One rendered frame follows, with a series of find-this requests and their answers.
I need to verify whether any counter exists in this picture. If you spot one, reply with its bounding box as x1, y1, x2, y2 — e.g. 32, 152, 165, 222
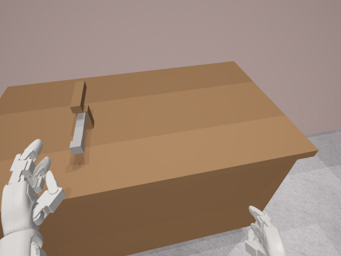
0, 61, 319, 256

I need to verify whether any robot right hand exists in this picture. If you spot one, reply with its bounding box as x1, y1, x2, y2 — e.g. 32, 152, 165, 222
245, 206, 287, 256

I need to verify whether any tap lever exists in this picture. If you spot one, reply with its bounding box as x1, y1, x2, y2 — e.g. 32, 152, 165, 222
69, 113, 87, 155

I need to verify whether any robot left hand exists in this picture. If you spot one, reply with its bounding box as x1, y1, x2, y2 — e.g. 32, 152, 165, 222
1, 139, 66, 237

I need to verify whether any left robot forearm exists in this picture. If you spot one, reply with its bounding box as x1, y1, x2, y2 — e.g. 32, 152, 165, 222
0, 228, 47, 256

